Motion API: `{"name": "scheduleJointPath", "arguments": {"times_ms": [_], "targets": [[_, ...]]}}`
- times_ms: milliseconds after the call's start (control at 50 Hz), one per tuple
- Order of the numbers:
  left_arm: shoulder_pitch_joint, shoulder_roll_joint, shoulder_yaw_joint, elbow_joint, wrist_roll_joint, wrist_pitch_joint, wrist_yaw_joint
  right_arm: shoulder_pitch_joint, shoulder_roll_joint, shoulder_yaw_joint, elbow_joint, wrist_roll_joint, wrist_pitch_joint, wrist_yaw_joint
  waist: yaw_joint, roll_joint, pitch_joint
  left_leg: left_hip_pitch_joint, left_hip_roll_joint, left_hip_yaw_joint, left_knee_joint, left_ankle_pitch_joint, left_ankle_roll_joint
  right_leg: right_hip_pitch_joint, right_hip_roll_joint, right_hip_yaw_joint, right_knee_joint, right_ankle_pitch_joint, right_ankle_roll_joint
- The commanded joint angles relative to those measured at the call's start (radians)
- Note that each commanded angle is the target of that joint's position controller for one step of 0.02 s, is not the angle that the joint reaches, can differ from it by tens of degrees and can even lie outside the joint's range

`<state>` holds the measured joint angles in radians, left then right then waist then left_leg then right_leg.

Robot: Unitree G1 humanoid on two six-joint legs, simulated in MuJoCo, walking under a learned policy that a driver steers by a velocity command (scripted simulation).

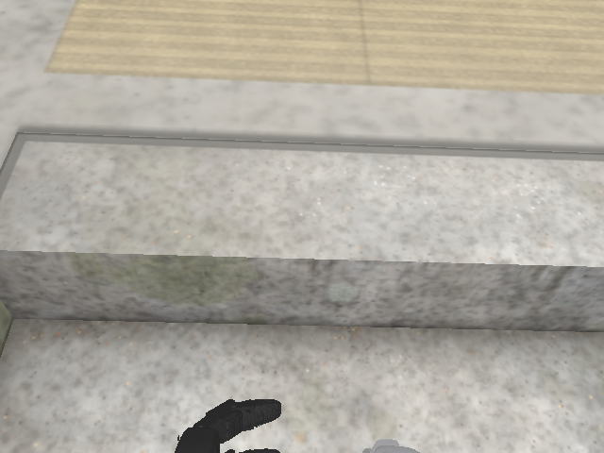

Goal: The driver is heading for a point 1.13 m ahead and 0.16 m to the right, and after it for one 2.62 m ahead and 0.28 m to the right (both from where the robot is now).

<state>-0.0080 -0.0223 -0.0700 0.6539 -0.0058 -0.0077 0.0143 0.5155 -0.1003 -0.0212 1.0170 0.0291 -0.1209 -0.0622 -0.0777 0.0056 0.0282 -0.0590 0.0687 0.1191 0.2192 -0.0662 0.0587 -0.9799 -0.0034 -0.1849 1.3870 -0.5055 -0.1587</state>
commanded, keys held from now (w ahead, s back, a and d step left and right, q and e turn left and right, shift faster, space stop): no key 0.58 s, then w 0.42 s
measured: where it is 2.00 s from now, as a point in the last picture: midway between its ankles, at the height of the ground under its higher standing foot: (290, 191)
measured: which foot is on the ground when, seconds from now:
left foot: down 0.00-0.00, up 0.02-0.50, down 0.52-0.92, up 0.94-1.00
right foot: down 0.00-0.66, up 0.68-0.90, down 0.92-1.00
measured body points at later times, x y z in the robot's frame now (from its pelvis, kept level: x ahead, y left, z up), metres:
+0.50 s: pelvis +0.09 -0.02 +0.13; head +0.10 -0.01 +0.58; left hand +0.16 +0.21 -0.01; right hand +0.17 -0.23 +0.00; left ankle +0.15 +0.11 -0.55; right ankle +0.14 -0.08 -0.57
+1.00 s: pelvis +0.18 -0.03 +0.16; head +0.18 -0.04 +0.61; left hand +0.17 +0.19 +0.02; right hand +0.22 -0.27 +0.01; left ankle +0.13 +0.08 -0.47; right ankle +0.16 -0.11 -0.57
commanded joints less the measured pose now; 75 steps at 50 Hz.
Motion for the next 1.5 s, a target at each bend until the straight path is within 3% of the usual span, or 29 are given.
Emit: {"name": "scheduleJointPath", "arguments": {"times_ms": [20, 40, 60, 120, 180, 300, 460, 520, 560, 600, 640, 720, 800, 880, 940, 960, 980, 1040, 1120, 1180, 1220, 1240, 1280, 1300, 1320, 1340, 1380, 1440, 1500], "targets": [[0.388, 0.191, 0.078, 0.050, 0.039, -0.004, 0.028, 0.012, -0.202, -0.042, -0.136, 0.015, -0.047, 0.057, 0.186, 0.036, -0.424, -0.233, 0.127, -0.097, 0.595, 1.130, 0.054, 0.756, -0.105, 0.459, -0.446, 0.110, -0.144], [0.369, 0.212, 0.094, 0.041, 0.060, 0.035, 0.046, -0.114, -0.183, -0.049, -0.180, -0.009, -0.008, 0.075, 0.243, -0.152, -0.395, -0.373, -0.067, -0.100, 0.999, 0.175, 0.031, 0.652, -0.243, 0.873, -0.851, -0.091, -0.273], [0.192, 0.230, 0.115, 0.011, 0.032, 0.049, 0.041, -0.148, -0.129, -0.059, -0.206, -0.071, 0.035, 0.080, 0.172, -0.088, -0.326, -0.503, -0.080, -0.268, 1.488, -0.005, -0.004, 0.504, -0.262, 1.030, -0.981, -0.337, -0.274], [0.126, 0.166, 0.104, 0.159, 0.005, 0.018, 0.025, -0.139, 0.000, -0.026, -0.300, -0.108, 0.082, 0.011, -0.006, 0.063, 0.022, -0.746, -0.095, -0.293, 1.687, 0.109, 0.002, 0.207, -0.214, 0.645, -0.797, -0.270, -0.032], [0.160, 0.112, 0.078, 0.257, 0.027, -0.018, 0.018, -0.039, 0.077, 0.005, -0.257, -0.085, 0.108, -0.007, -0.043, -0.051, 0.031, -0.841, -0.144, -0.290, 1.742, 0.124, 0.021, 0.259, -0.142, 0.430, -0.750, -0.035, -0.009], [0.249, 0.197, 0.100, 0.290, 0.008, -0.080, 0.040, -0.125, 0.049, 0.003, -0.237, -0.083, 0.136, -0.022, -0.003, -0.055, -0.030, -0.924, -0.091, -0.261, 1.544, 0.185, -0.041, 0.438, -0.189, 0.393, -0.829, 0.121, -0.008], [0.293, 0.271, 0.136, 0.187, 0.082, -0.012, 0.085, -0.208, -0.005, 0.002, -0.234, -0.007, 0.157, -0.010, 0.113, -0.125, -0.126, -0.450, -0.036, 0.006, 0.686, -0.350, -0.028, 0.539, -0.189, 0.384, -1.008, 0.142, -0.078], [0.364, 0.187, 0.114, 0.236, 0.050, -0.029, 0.031, -0.097, 0.056, 0.025, -0.160, -0.039, 0.133, -0.018, 0.089, -0.032, -0.079, -0.196, -0.041, -0.030, 0.284, -0.235, 0.021, 0.551, -0.188, 0.344, -0.955, 0.185, -0.035], [0.471, 0.142, 0.116, 0.241, 0.008, -0.026, 0.007, -0.156, -0.015, 0.024, -0.174, -0.044, 0.098, -0.026, 0.165, 0.181, -0.090, -0.127, 0.162, -0.329, 0.203, 0.007, 0.082, 0.522, -0.106, 0.260, -0.886, 0.258, 0.051], [0.400, 0.146, 0.116, 0.265, -0.002, -0.021, -0.003, -0.176, -0.007, 0.019, -0.169, -0.037, 0.086, -0.016, 0.136, 0.131, -0.059, -0.319, 0.110, -0.302, 0.105, -0.401, 0.062, 0.692, -0.069, 0.218, -0.961, 0.278, 0.049], [0.382, 0.178, 0.130, 0.268, 0.012, -0.021, -0.007, -0.127, -0.123, -0.022, -0.155, -0.034, 0.096, -0.026, 0.113, 0.119, -0.014, -0.347, 0.093, -0.294, 0.097, -0.533, 0.083, 0.680, -0.019, 0.179, -0.916, 0.158, 0.021], [0.340, 0.195, 0.143, 0.243, 0.030, -0.036, -0.016, 0.006, -0.173, -0.054, -0.129, -0.034, 0.119, -0.019, 0.045, 0.184, 0.030, -0.218, 0.217, -0.545, -0.019, -0.804, 0.226, 0.382, 0.021, 0.117, -0.669, 0.091, 0.002], [0.347, 0.162, 0.134, 0.213, 0.034, -0.052, -0.032, -0.097, -0.192, -0.062, -0.128, -0.036, 0.105, -0.014, 0.101, 0.038, -0.027, -0.262, 0.202, -0.485, -0.078, -0.566, 0.256, 0.371, -0.001, 0.128, -0.279, 0.136, 0.036], [0.474, 0.152, 0.107, 0.249, 0.004, -0.055, -0.005, -0.153, -0.175, -0.059, -0.132, -0.025, 0.095, -0.041, 0.145, 0.057, 0.041, -0.400, 0.084, -0.255, 0.123, -0.411, 0.217, 0.710, 0.050, 0.054, -0.925, 0.161, 0.001], [0.725, 0.326, 0.145, 0.282, 0.008, -0.045, 0.025, -0.251, -0.066, -0.027, -0.189, 0.007, 0.048, 0.042, 0.225, -0.350, -0.089, -0.888, -0.059, -0.053, 0.824, -0.254, 0.099, 1.168, -0.249, 0.643, -1.221, -0.010, -0.061], [0.700, 0.351, 0.156, 0.265, 0.026, -0.044, 0.031, -0.205, -0.111, -0.042, -0.186, -0.044, 0.041, 0.051, 0.215, -0.390, -0.112, -0.930, -0.047, -0.064, 1.126, -0.286, 0.075, 1.064, -0.364, 0.901, -1.275, -0.248, -0.195], [0.605, 0.326, 0.153, 0.247, 0.023, -0.052, 0.030, -0.294, -0.116, -0.052, -0.214, -0.073, 0.034, 0.050, 0.187, -0.248, -0.010, -1.055, -0.032, -0.083, 1.518, -0.262, 0.034, 0.973, -0.369, 0.890, -1.291, -0.249, -0.238], [0.587, 0.246, 0.130, 0.294, 0.028, -0.082, 0.020, -0.434, 0.024, 0.002, -0.353, -0.091, 0.025, 0.043, 0.127, 0.011, 0.067, -1.344, 0.006, -0.144, 1.990, -0.225, 0.044, 0.921, -0.284, 0.599, -1.196, -0.030, -0.128], [0.635, 0.190, 0.108, 0.373, 0.037, -0.127, -0.017, -0.582, 0.094, 0.054, -0.502, -0.056, 0.057, 0.031, 0.103, -0.033, 0.100, -1.561, -0.020, -0.159, 2.220, -0.398, 0.131, 0.896, -0.283, 0.476, -1.220, 0.165, -0.067], [0.658, 0.197, 0.097, 0.412, -0.014, -0.106, 0.003, -0.782, 0.078, 0.086, -0.640, -0.032, 0.074, 0.032, 0.117, -0.011, 0.165, -1.282, 0.048, 0.026, 1.690, -0.397, 0.127, 0.671, -0.194, 0.324, -1.480, 0.346, -0.046], [0.599, 0.226, 0.093, 0.361, -0.057, -0.079, 0.034, -0.677, 0.086, 0.105, -0.576, 0.006, 0.092, 0.051, 0.077, -0.008, -0.011, -0.592, -0.038, 0.155, 1.258, -0.347, 0.157, 0.506, -0.151, 0.158, -1.540, 1.089, -0.074], [0.565, 0.319, 0.108, 0.309, -0.057, -0.111, 0.033, -0.459, 0.028, 0.068, -0.484, 0.004, 0.098, 0.040, -0.001, -0.053, -0.199, -0.352, -0.132, 0.173, 1.293, -0.414, 0.141, 0.597, -0.173, 0.147, -1.309, 1.857, -0.076], [0.469, 0.516, 0.192, 0.265, -0.101, -0.147, -0.001, -0.156, -0.111, 0.012, -0.415, -0.004, 0.113, 0.030, -0.166, -0.186, -0.464, -0.206, -0.154, 0.041, 0.938, -0.383, 0.130, 0.906, -0.219, 0.144, -0.868, 2.190, -0.046], [0.452, 0.457, 0.192, 0.230, -0.057, -0.155, -0.027, -0.138, -0.207, -0.034, -0.379, -0.048, 0.114, 0.029, -0.137, -0.122, -0.493, -0.141, -0.134, -0.145, 0.796, -0.515, 0.144, 0.862, -0.183, 0.197, -0.621, 1.955, -0.030], [0.442, 0.332, 0.179, 0.173, -0.029, -0.162, -0.065, -0.079, -0.292, -0.060, -0.334, -0.070, 0.123, 0.007, -0.123, 0.193, -0.464, -0.021, 0.154, -0.754, 0.405, -0.679, 0.310, 0.523, 0.012, 0.216, -0.167, 1.294, 0.022], [0.396, 0.278, 0.190, 0.145, 0.036, -0.159, -0.075, -0.187, -0.315, -0.088, -0.333, -0.051, 0.138, -0.003, -0.086, 0.234, -0.440, -0.110, 0.233, -1.179, 0.019, -0.818, 0.304, 0.365, 0.157, 0.325, 0.401, 0.557, 0.063], [0.264, 0.087, 0.134, -0.019, 0.103, -0.147, -0.058, -0.361, -0.174, -0.066, -0.253, -0.020, 0.070, 0.029, 0.086, -0.010, -0.129, -0.362, 0.248, -0.943, 0.111, -0.965, 0.225, 0.020, 0.099, 0.328, 0.844, 0.570, 0.032], [0.206, -0.040, 0.059, -0.088, 0.061, -0.098, -0.026, -0.198, -0.046, -0.028, -0.051, -0.055, 0.002, 0.066, 0.147, -0.057, 0.042, -0.367, 0.160, -0.435, 0.179, -0.379, 0.113, -0.295, 0.088, 0.370, 1.066, 0.418, -0.030], [0.152, -0.004, 0.050, -0.101, 0.007, -0.045, 0.009, -0.184, -0.053, -0.013, -0.016, -0.046, -0.028, 0.089, 0.168, -0.015, 0.130, -0.430, 0.148, -0.253, 0.076, -0.194, 0.090, -0.411, 0.111, 0.346, 1.098, 0.251, -0.015]]}}
Keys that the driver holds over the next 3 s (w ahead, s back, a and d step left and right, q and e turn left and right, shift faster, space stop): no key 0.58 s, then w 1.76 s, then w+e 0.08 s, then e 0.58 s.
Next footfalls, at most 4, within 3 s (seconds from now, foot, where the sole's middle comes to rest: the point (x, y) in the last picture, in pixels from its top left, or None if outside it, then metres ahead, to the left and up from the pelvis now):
0.52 left None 0.19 0.11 -0.61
0.92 right None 0.20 -0.11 -0.61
1.28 left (245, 387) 0.45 0.07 -0.41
1.74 right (353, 178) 0.72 -0.11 -0.21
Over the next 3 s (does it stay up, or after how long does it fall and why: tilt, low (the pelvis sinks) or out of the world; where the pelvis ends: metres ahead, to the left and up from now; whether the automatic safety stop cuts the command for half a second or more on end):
stays up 1.14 -0.07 0.56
